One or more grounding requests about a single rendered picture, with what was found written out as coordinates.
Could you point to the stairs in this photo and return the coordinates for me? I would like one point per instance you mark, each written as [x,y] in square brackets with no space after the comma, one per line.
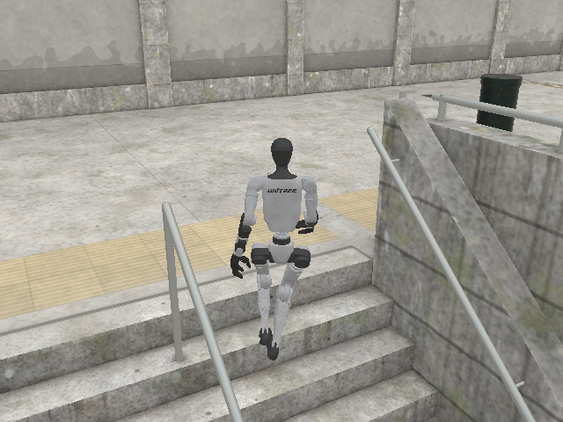
[339,360]

